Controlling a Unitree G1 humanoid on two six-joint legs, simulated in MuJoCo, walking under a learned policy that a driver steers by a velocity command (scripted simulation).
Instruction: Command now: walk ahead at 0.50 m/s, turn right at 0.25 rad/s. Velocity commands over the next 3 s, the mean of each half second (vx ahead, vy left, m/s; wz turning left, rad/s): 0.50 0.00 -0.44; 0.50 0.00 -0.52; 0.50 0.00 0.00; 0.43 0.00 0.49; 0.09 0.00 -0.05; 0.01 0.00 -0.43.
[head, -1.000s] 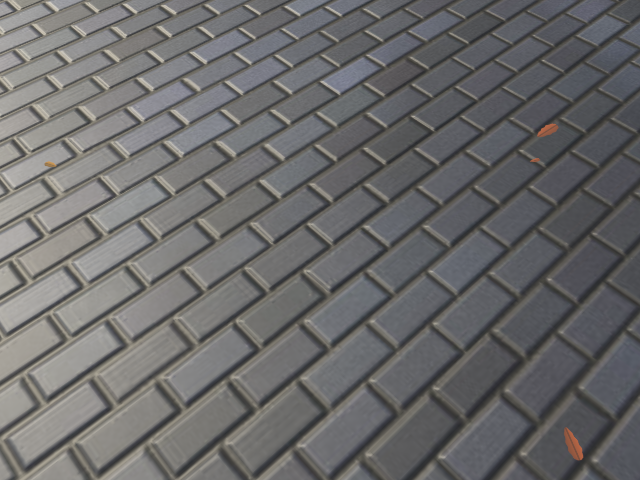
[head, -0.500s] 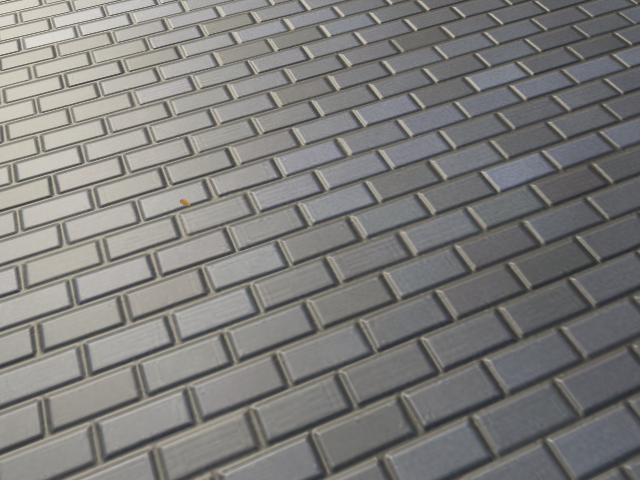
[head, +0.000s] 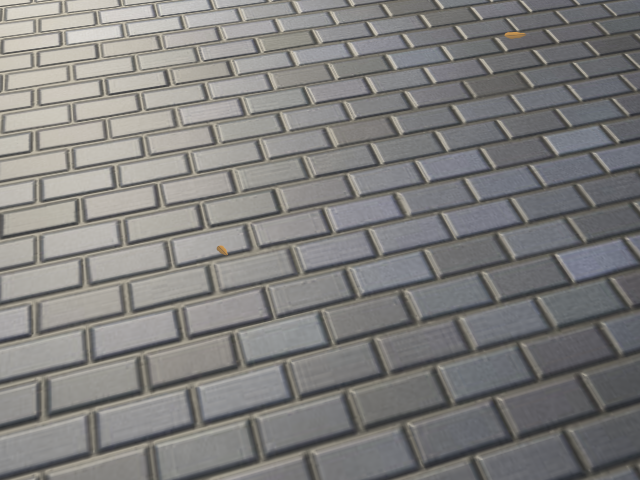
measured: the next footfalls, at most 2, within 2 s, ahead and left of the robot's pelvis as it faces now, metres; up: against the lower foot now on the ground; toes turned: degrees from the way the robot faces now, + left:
right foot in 0.36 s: +0.35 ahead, -0.17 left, +0.00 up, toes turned -14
left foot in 0.82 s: +0.68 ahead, -0.06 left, +0.00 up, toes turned -32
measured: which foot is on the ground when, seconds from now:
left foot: down 0.00-0.34, up 0.36-0.80, down 0.82-1.00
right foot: up 0.00-0.34, down 0.36-0.82, up 0.84-1.00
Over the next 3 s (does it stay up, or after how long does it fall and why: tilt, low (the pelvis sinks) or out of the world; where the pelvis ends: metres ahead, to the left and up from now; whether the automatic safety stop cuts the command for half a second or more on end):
stays up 1.12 -0.41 0.00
